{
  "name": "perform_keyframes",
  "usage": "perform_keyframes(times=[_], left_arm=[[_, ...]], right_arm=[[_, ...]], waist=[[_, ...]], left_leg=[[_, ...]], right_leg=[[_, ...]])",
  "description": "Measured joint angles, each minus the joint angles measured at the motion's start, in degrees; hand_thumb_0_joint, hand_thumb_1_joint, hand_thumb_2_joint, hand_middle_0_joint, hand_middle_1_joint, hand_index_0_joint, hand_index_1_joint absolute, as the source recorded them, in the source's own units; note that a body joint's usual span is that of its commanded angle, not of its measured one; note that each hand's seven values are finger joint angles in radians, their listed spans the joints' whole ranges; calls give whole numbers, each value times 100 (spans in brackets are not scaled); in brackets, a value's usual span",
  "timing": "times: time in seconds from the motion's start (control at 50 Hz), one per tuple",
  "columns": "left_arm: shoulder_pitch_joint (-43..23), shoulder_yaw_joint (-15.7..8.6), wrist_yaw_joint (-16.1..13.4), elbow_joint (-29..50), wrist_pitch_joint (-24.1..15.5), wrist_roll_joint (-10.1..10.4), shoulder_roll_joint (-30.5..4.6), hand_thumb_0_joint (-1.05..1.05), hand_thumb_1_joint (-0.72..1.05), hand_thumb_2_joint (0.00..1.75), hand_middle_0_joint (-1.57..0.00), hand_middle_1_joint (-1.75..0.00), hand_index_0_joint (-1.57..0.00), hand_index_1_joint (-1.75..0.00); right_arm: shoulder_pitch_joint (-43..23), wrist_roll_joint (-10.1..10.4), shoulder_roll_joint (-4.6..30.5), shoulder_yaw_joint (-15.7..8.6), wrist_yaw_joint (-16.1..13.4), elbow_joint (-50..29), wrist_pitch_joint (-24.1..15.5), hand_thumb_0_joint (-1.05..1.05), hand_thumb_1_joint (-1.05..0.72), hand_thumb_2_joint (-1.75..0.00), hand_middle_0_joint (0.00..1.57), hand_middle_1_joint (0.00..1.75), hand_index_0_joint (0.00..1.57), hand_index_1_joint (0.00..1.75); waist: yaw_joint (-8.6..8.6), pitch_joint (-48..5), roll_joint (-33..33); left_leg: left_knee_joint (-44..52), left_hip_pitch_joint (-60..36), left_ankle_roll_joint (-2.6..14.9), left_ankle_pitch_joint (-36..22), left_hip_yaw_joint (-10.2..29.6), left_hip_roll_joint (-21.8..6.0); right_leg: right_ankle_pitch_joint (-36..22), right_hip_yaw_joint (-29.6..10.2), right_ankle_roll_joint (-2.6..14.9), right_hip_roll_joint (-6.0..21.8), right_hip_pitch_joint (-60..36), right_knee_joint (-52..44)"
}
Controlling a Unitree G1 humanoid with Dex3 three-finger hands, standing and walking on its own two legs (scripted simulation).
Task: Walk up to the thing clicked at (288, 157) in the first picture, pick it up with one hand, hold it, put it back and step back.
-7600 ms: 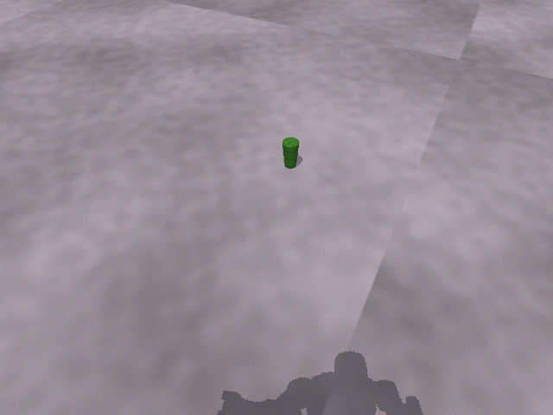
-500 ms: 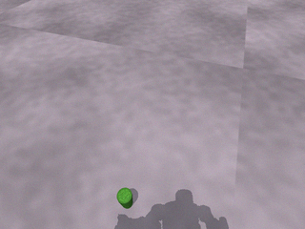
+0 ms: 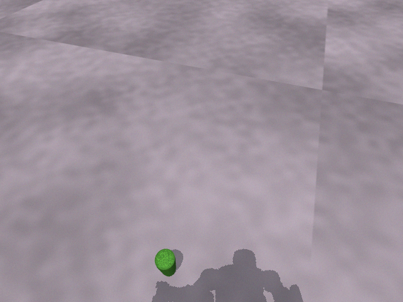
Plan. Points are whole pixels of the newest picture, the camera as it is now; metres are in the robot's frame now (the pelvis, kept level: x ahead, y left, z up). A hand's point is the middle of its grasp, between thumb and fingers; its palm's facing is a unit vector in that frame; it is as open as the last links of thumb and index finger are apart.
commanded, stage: stand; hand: left
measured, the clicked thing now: (167, 264) +0.38 +0.20 -0.70
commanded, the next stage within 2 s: go down in 0.18 s
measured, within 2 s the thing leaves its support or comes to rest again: neither
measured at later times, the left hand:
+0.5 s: hand out of the picture +0.14 +0.25 -0.16, palm faces +0.04 -0.95 -0.32, open 10.5 cm
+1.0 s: hand out of the picture +0.13 +0.28 -0.20, palm faces +0.08 -0.94 -0.33, open 17.0 cm
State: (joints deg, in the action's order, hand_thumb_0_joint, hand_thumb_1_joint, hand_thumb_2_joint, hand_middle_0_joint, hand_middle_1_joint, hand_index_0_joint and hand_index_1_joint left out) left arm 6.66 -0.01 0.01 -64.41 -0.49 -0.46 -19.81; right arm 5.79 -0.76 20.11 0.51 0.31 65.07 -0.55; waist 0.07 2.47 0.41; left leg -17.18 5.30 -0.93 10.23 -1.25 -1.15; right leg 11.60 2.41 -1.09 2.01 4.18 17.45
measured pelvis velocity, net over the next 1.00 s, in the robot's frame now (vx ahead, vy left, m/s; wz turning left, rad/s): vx -0.02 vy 0.01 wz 0.00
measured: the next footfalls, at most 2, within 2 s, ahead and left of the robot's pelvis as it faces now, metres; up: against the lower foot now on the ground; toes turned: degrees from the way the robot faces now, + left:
none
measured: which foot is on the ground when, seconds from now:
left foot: down 0.00-1.00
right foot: down 0.00-1.00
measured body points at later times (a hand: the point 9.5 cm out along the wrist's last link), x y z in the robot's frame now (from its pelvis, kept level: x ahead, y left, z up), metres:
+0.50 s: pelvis -0.02 +0.00 -0.02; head +0.04 +0.00 +0.43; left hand +0.14 +0.30 -0.14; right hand +0.08 -0.27 -0.14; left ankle -0.01 +0.13 -0.75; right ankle -0.02 -0.13 -0.75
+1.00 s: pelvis -0.02 +0.01 -0.08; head +0.06 +0.02 +0.37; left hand +0.13 +0.32 -0.17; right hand +0.14 -0.25 -0.17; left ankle -0.01 +0.13 -0.75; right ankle -0.02 -0.13 -0.75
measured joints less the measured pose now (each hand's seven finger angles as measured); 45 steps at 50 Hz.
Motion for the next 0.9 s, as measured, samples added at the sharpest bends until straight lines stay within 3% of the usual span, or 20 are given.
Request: perform_keyframes(times=[0.3, 0.38, 0.48, 0.54, 0.7, 0.9], left_arm=[[30, 3, -8, 6, -10, -4, 2, 0, 90, 89, -20, -30, -20, -30], [-256, -271, -85, 321, -98, 141, 160, 0, 83, 83, -15, -24, -15, -24], [-979, -771, 106, 275, -106, -164, 71, 0, 60, 60, -9, -15, -9, -15], [-1005, -1063, 187, 510, -35, -304, -7, 0, 43, 45, -8, -12, -7, -11], [-469, -1266, 290, 1307, 436, -277, -12, 0, -2, 19, -8, -8, -8, -7], [350, -1320, 395, 2865, 814, -172, 101, -1, -40, 9, -9, -9, -8, -8]], right_arm=[[19, 3, 3, -15, 10, -2, 21, 0, -91, -90, 20, 30, 20, 29], [351, 277, -62, -18, -162, -956, -96, 1, -93, -91, 20, 30, 20, 29], [467, 239, -388, -102, -180, -1640, -140, 0, -95, -92, 20, 30, 20, 29], [634, 196, -552, -158, -141, -1923, -119, 0, -95, -91, 20, 30, 20, 29], [934, 214, -586, -198, -94, -2472, -139, 1, -92, -90, 20, 30, 20, 30], [765, 191, -578, -229, -277, -2939, -474, 1, -87, -89, 20, 30, 20, 30]], waist=[[-11, 5, -5], [-36, 34, 23], [-102, -23, -66], [-149, -181, -116], [-228, -538, 10], [-152, -727, -9]], left_leg=[[1, -2, -13, -12, 14, -19], [-518, 612, 10, 143, 77, -12], [-1315, 1588, -8, 390, 68, -66], [-1757, 2013, -12, 590, 30, -97], [-2829, 2916, 24, 1112, 20, -123], [-3937, 3840, 60, 1618, 101, -110]], right_leg=[[-19, 13, 14, -20, -15, -21], [142, 60, 29, 0, 561, 471], [379, 21, 59, -31, 1551, 1266], [561, -33, 66, -47, 1998, 1709], [1023, -81, 27, -45, 2873, 2697], [1519, -45, -16, -9, 3735, 3742]])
